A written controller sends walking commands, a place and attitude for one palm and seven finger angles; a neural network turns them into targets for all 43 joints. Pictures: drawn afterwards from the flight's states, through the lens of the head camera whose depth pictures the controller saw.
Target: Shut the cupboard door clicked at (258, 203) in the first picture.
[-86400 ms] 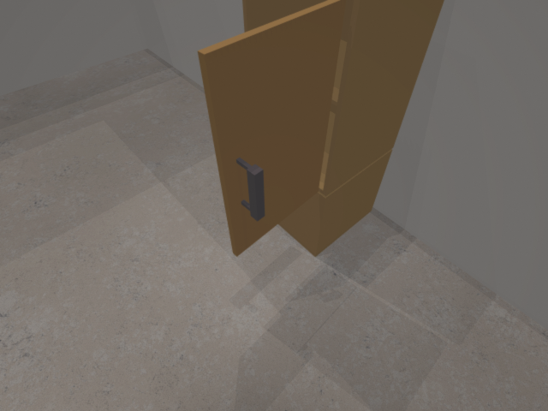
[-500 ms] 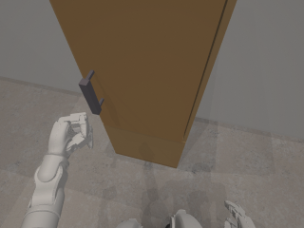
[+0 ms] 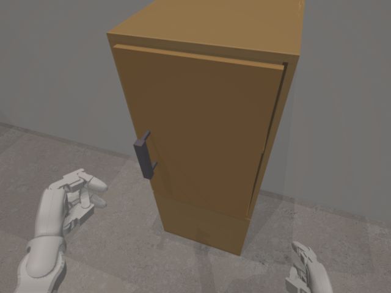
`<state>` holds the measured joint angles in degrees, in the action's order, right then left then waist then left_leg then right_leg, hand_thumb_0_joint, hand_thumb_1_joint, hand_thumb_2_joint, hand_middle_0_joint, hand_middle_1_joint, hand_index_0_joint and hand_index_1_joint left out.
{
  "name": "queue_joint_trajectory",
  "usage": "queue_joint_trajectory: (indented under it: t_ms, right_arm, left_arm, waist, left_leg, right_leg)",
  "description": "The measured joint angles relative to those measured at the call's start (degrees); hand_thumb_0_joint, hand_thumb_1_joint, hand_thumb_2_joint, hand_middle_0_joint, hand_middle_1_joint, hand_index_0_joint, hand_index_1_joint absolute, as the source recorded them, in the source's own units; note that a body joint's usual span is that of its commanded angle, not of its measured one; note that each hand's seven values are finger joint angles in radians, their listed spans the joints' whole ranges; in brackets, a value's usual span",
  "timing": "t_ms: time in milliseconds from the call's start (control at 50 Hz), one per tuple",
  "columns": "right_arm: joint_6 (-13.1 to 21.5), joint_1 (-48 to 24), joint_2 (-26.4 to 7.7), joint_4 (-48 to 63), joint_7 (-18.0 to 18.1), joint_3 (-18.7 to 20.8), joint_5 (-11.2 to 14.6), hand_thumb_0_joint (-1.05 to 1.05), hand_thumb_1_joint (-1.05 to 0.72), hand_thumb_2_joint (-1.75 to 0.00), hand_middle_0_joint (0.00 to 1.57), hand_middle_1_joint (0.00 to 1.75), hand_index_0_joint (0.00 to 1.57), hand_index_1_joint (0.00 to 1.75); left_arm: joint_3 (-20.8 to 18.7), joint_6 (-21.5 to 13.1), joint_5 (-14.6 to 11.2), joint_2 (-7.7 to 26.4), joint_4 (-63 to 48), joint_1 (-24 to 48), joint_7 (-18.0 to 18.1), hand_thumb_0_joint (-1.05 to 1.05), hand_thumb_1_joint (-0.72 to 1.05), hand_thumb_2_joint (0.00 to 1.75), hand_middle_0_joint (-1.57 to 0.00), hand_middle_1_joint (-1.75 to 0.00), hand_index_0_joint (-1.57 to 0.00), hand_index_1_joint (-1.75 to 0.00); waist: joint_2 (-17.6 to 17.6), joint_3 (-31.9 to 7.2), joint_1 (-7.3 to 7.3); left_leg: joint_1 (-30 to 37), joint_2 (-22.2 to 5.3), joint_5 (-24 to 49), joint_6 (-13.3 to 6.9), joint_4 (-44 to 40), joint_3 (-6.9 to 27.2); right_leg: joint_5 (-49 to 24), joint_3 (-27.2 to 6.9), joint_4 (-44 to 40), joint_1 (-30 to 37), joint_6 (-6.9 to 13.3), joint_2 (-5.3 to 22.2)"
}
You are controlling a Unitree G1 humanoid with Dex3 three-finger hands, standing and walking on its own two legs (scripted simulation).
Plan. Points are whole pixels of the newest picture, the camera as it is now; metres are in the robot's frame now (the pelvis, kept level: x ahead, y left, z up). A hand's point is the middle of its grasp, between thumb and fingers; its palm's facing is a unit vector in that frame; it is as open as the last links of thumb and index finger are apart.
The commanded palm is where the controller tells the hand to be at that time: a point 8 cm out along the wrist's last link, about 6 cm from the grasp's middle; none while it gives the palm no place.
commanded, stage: draw the hand back to the body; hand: left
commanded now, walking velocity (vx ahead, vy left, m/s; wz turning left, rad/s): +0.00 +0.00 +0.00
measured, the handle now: (147, 155) +0.50 +0.21 -0.06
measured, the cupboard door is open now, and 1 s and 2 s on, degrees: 0 0 0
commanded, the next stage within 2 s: step back with the hand held close in 0.76 s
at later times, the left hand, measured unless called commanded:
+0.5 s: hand (27, 208) +0.19 +0.26 +0.18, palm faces +0.46 -0.78 -0.43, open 6.9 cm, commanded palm +0.14 +0.30 +0.19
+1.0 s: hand (32, 207) +0.19 +0.26 +0.18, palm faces +0.45 -0.77 -0.44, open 7.4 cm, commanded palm +0.13 +0.29 +0.19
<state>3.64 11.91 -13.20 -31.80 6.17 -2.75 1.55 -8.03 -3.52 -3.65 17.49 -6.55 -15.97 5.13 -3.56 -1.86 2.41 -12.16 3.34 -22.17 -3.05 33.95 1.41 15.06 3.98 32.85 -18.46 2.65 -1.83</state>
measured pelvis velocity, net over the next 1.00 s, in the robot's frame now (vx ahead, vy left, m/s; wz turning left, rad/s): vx -0.01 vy -0.01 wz -0.01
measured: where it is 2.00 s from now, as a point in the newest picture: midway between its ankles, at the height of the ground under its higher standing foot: outside the picture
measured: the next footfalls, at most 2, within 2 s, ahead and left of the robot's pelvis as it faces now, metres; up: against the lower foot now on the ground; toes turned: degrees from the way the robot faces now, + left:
none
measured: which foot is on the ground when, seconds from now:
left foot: down 0.00-1.00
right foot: down 0.00-1.00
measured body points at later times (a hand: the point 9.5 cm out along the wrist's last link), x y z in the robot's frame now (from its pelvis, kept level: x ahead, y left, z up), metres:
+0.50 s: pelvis +0.00 +0.00 +0.01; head -0.02 -0.04 +0.46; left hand +0.16 +0.30 +0.20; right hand +0.18 -0.22 -0.08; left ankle -0.05 +0.09 -0.73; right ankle +0.03 -0.09 -0.73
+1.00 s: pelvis -0.01 -0.01 +0.01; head -0.02 -0.03 +0.46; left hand +0.16 +0.30 +0.20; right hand +0.16 -0.24 -0.08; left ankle -0.05 +0.09 -0.73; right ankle +0.03 -0.09 -0.73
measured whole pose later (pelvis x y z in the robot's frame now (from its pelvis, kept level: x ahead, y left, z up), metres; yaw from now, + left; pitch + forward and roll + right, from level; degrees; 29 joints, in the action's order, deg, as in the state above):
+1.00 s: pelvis -0.01 -0.01 +0.01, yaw +0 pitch -2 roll -1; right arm 5.1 11.9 -13.7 -35.2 2.8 -0.5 0.7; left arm -22.0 -9.8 -2.9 20.2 -19.7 -25.9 6.9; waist -5.4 -0.2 1.5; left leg -8.5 1.9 -18.7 -2.4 29.1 1.4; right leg 9.7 4.0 24.4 -13.1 3.5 -3.4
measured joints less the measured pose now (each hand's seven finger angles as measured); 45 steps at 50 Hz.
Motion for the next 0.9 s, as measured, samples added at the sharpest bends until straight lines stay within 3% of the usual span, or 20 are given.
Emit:
queue_joint_trajectory:
  t_ms: [200, 460, 640, 900]
  right_arm:
    - [1.4, -0.5, 0.9, -2.3, -1.7, -0.6, -0.9, 0.02, -0.90, -0.90, 0.20, 0.30, 0.20, 0.30]
    - [2.2, 0.4, -0.3, -4.6, -2.5, 1.5, -0.9, 0.02, -0.90, -0.90, 0.20, 0.30, 0.20, 0.30]
    - [2.5, 0.3, -0.4, -5.3, -2.1, 1.9, -0.8, 0.02, -0.90, -0.90, 0.20, 0.30, 0.20, 0.30]
    - [3.3, 0.1, 0.4, -5.5, -2.2, 1.8, -0.9, 0.02, -0.90, -0.90, 0.20, 0.30, 0.20, 0.30]
  left_arm:
    - [-4.5, 0.4, 0.1, 1.0, -7.3, -4.7, 0.4, 0.02, 0.89, 0.90, -0.69, -0.82, -0.69, -0.83]
    - [-12.1, -2.0, -0.4, 3.4, -15.4, -10.6, 0.9, 0.02, 0.89, 0.90, -0.34, -0.45, -0.34, -0.45]
    - [-10.7, -2.0, -0.2, 1.7, -12.9, -9.7, 1.1, 0.01, 0.89, 0.90, -0.23, -0.33, -0.24, -0.33]
    - [-11.3, -3.0, -0.1, 2.4, -13.5, -9.5, 1.1, 0.02, 0.89, 0.90, -0.21, -0.30, -0.22, -0.31]
  waist:
    - [-1.0, 1.6, 1.01]
    - [-1.7, 2.0, 1.67]
    - [-1.3, 2.7, 1.41]
    - [-1.1, 3.0, 0.97]
  left_leg:
    - [7.5, -0.1, 3.0, 0.1, -7.4, 0.1]
    - [9.8, -0.4, 3.9, 0.3, -9.1, -0.3]
    - [9.5, -0.5, 4.4, 0.4, -8.8, -0.6]
    - [9.9, -1.0, 4.6, 0.7, -9.1, -1.0]
  right_leg:
    - [-2.4, -0.3, -6.3, 7.0, -0.1, -0.2]
    - [-3.6, -0.7, -8.2, 9.2, 0.1, -0.6]
    - [-4.1, -0.9, -7.9, 8.9, 0.4, -0.7]
    - [-4.7, -1.2, -8.5, 9.3, 0.7, -1.1]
